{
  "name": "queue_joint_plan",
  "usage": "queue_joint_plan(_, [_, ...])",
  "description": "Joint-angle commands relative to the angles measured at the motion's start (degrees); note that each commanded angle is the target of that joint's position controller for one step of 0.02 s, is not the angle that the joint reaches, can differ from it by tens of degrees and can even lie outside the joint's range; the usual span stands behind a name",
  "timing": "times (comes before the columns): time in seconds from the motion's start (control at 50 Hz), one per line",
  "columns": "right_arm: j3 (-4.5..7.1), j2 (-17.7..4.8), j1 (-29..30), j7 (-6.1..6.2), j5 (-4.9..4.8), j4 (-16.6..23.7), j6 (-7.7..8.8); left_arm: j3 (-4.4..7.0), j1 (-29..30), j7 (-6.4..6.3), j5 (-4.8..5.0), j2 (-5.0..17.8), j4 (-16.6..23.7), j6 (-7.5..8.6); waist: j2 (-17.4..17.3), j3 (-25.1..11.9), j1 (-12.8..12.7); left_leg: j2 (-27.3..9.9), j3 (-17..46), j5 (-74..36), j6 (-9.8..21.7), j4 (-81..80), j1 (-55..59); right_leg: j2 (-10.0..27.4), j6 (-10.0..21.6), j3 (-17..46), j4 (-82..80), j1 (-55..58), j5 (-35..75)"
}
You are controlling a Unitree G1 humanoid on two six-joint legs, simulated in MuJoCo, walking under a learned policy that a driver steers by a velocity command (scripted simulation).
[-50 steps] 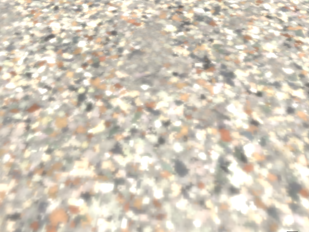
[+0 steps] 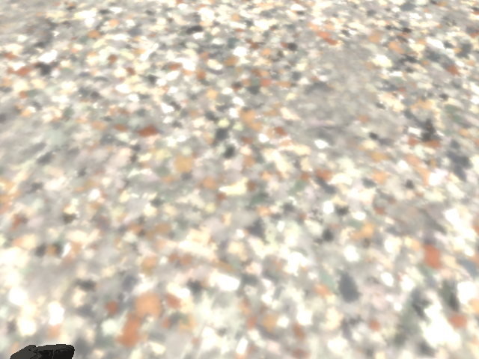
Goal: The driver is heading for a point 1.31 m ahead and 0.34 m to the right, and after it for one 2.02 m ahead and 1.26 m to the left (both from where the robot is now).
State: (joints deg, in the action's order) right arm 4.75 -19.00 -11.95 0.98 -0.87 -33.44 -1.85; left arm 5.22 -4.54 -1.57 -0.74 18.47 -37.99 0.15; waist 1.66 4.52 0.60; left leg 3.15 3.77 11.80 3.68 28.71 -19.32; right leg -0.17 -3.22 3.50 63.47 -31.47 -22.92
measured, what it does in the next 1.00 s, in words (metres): steps on the spot, turning right: right foot, then left foot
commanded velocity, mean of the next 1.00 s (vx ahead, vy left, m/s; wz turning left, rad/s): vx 0.05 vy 0.00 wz -0.48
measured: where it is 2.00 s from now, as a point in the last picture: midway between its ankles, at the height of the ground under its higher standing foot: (344, 260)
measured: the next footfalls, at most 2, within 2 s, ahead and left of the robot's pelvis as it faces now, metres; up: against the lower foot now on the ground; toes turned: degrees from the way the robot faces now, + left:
right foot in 0.26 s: +0.09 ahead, -0.15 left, +0.00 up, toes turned +2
left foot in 0.58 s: +0.11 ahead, +0.10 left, +0.00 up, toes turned -20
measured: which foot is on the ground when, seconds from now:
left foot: down 0.00-0.30, up 0.32-0.56, down 0.58-1.00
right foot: up 0.00-0.24, down 0.26-0.58, up 0.60-1.00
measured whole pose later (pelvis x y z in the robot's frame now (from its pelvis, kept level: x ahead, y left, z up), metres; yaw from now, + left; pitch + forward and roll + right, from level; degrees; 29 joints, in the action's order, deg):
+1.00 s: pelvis +0.07 +0.00 +0.01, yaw -34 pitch +3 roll +0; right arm 4.7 -17.5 -15.4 1.2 -0.3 -39.7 1.5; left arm 4.0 -7.7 1.5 2.0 16.8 -33.8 -2.6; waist 0.5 1.7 3.9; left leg -2.7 -14.3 15.2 1.8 17.6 -5.0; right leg 6.1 -3.9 0.2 53.4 -30.9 -19.0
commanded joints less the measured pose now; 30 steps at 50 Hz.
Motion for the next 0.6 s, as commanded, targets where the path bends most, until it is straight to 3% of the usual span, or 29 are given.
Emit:
queue_joint_plan(0.02, [2.84, -9.9, 3.0, 1.36, 0.01, 5.0, 0.52, 0.79, 0.1, 0.01, 0.07, 3.6, 3.1, 0.93, -6.7, -10.4, -1.3, -11.8, 17.3, -14.4, 9.1, -8.9, 10.0, -1.6, -1.2, 2.3, -5.9, -2.6, 5.0])
queue_joint_plan(0.08, [1.66, -7.7, 3.6, 1.71, 0.71, 4.6, 0.21, 0.11, -2.3, 0.28, 0.54, 3.1, 0.9, 0.17, -8.5, -12.1, -0.3, -12.2, 13.9, -14.0, 8.5, -7.2, 9.5, 0.3, -2.5, 0.4, -10.7, 1.2, 7.6])
queue_joint_plan(0.12, [0.44, -5.6, 3.5, 1.22, 1.6, 3.7, 0.27, -0.38, -2.0, 0.55, 0.74, 2.6, 0.9, -0.08, -9.6, -11.6, 0.6, -12.3, 13.0, -12.6, 8.5, -7.1, 6.8, 1.9, -2.4, -0.6, -13.3, 5.5, 7.3])
queue_joint_plan(0.16, [-1.33, -2.1, 4.0, 0.39, 2.53, 2.3, 0.69, -1.08, -2.2, 1.03, 0.78, 1.6, 0.8, 0.04, -9.8, -10.5, 1.0, -12.7, 12.1, -9.2, 8.4, -7.6, 4.2, 3.6, -1.5, -0.9, -18.2, 10.8, 7.1])
queue_joint_plan(0.2, [-1.54, -2.8, 4.5, -0.41, 2.93, 1.0, 1.22, -1.13, -1.9, 1.41, 1.24, 2.4, 1.2, 0.31, -10.3, -7.6, 1.2, -13.0, 11.7, -5.0, 8.3, -7.8, 2.5, 3.1, -0.1, -2.4, -23.0, 14.1, 6.4])
queue_joint_plan(0.24, [-0.7, -5.6, 4.7, -0.3, 2.1, 0.1, 1.26, -0.56, -2.1, 1.58, 1.51, 4.8, 2.1, 0.69, -9.4, -4.9, 0.1, -12.2, 11.0, -5.3, 7.2, -5.5, 3.7, 1.4, 1.8, -4.1, -31.0, 14.8, 10.1])
queue_joint_plan(0.26, [-0.28, -6.6, 2.9, -0.01, 1.65, -0.5, 1.33, -0.28, -2.0, 1.6, 1.27, 6.4, 2.7, 0.85, -7.4, -4.4, 0.4, -11.2, 10.5, -5.2, 5.6, -3.8, 5.5, 1.8, 2.9, -2.4, -34.1, 14.4, 16.4])
queue_joint_plan(0.28, [0.04, -6.7, 1.4, 0.48, 1.93, -0.3, 1.56, 0.32, -2.2, 1.49, 1.09, 9.4, 3.5, 1.01, -2.5, -4.9, 1.8, -8.3, 8.0, -2.4, 3.3, 0.8, 5.9, 4.8, 4.8, 3.0, -33.9, 14.8, 30.2])
queue_joint_plan(0.3, [0.04, -5.7, 0.5, 0.85, 2.64, 0.6, 1.67, 1.17, -2.8, 1.49, 1.69, 11.9, 3.1, 1.12, 5.0, -5.5, 3.8, -2.4, 1.8, 0.8, 0.1, 5.5, 4.7, 7.7, 8.8, 10.0, -35.6, 13.9, 33.2])
queue_joint_plan(0.32, [0.06, -5.0, 3.9, 1.32, 2.78, 1.3, 1.67, 1.53, -5.1, 1.55, 2.07, 11.6, 2.9, 1.16, 8.9, -5.6, 1.4, 1.3, -2.9, 4.1, -2.9, 12.1, 2.2, 11.7, 13.4, 18.2, -39.8, 14.4, 31.1])
queue_joint_plan(0.36, [-0.01, -2.8, 9.5, 1.6, 1.57, 3.6, 1.54, 1.32, -10.8, 1.04, 0.76, 10.0, 1.9, 1.38, 13.8, -6.6, -2.9, 4.4, 0.1, 23.5, -4.4, 24.5, -9.6, 17.3, 20.0, 30.6, -44.5, 23.2, 32.7])
queue_joint_plan(0.38, [0.27, -2.8, 9.5, 1.38, 1.16, 3.8, 1.47, 1.55, -11.7, 0.81, 0.65, 10.2, 1.8, 1.8, 11.3, -7.9, -3.3, 3.5, 2.9, 26.8, -4.8, 32.0, -13.2, 17.7, 20.5, 31.1, -44.0, 26.4, 34.1])
queue_joint_plan(0.42, [0.14, -1.6, 8.3, 0.83, 0.84, 3.2, 1.61, 2.08, -7.5, -0.18, 2.15, 10.1, 2.7, 1.37, 6.0, -9.3, -0.8, 0.9, 4.4, 21.1, -5.5, 28.1, -13.9, 13.6, 15.9, 24.8, -41.5, 27.8, 33.8])
queue_joint_plan(0.44, [-0.02, -0.8, 8.9, 0.62, 0.76, 3.0, 1.89, 2.19, -6.1, -0.65, 2.94, 9.3, 3.1, 0.38, 5.6, -9.7, -0.8, 0.8, 3.4, 18.6, -6.2, 21.9, -12.4, 11.2, 13.9, 22.9, -41.2, 27.8, 32.1])
queue_joint_plan(0.48, [-0.37, 1.0, 8.6, -0.25, 0.23, 2.4, 2.57, 2.67, -5.2, -1.3, 2.88, 9.3, 3.9, -1.87, 7.2, -11.3, -1.2, 2.6, 1.4, 13.9, -7.3, 14.0, -6.6, 8.5, 12.7, 22.2, -40.5, 25.7, 31.9])
queue_joint_plan(0.52, [0.04, 0.3, 5.4, -1.11, -0.33, 1.0, 2.93, 3.13, -4.3, -1.24, 2.74, 9.7, 4.9, -2.94, 9.1, -12.5, -0.7, 3.5, 0.8, 10.2, -7.2, 5.8, -0.1, 7.6, 12.1, 23.4, -40.3, 22.9, 30.4])
queue_joint_plan(0.56, [1.14, -1.4, -0.2, -1.13, -0.22, -1.2, 3.02, 2.89, -1.9, -1.08, 3.74, 8.9, 5.9, -3.12, 8.5, -12.7, 2.1, 2.7, -0.5, 0.0, -6.3, -8.1, 9.8, 5.1, 9.5, 23.7, -38.5, 17.3, 21.2])
queue_joint_plan(0.58, [2.23, -4.6, -2.0, -0.64, 0.17, -1.7, 2.78, 2.26, -4.1, -1.01, 3.39, 6.5, 5.8, -3.07, 4.1, -13.1, 1.3, -4.7, 5.1, -1.6, -3.8, -10.9, 18.1, 1.6, 6.4, 20.9, -33.2, 9.3, 7.5])
queue_joint_plan(0.6, [3.05, -9.9, 0.8, -0.07, 1.79, -0.2, 1.92, 1.2, -8.2, -0.69, 2.38, 1.9, 5.9, -2.81, -14.4, -11.6, -2.1, -19.9, 23.3, -2.5, 4.1, -13.6, 21.1, -7.5, 2.7, 9.8, -18.3, -3.9, -11.2])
